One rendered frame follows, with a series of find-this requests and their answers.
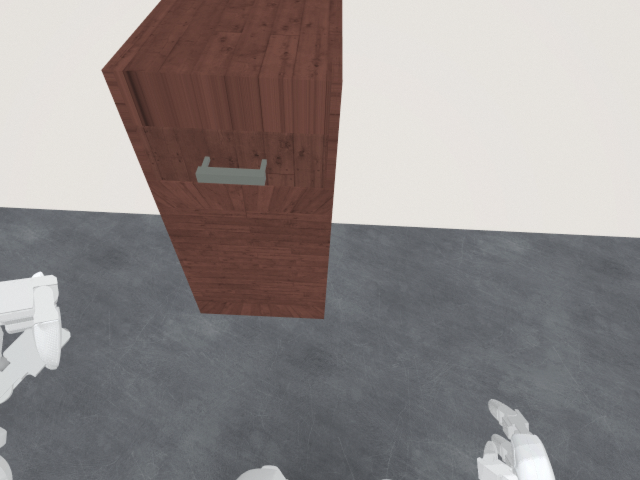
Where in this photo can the robot left hand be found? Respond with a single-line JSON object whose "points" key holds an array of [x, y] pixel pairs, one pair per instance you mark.
{"points": [[29, 305]]}

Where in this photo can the handle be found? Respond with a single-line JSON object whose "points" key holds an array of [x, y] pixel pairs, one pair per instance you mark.
{"points": [[205, 174]]}

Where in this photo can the drawer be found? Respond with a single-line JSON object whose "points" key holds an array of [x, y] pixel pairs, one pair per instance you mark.
{"points": [[293, 159]]}

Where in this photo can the robot left shin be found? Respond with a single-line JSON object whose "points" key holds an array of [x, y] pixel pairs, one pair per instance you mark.
{"points": [[273, 467]]}

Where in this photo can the cabinet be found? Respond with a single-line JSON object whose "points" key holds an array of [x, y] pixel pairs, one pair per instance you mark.
{"points": [[247, 65]]}

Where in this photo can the robot right hand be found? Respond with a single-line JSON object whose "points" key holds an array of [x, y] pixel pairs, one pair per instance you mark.
{"points": [[525, 456]]}

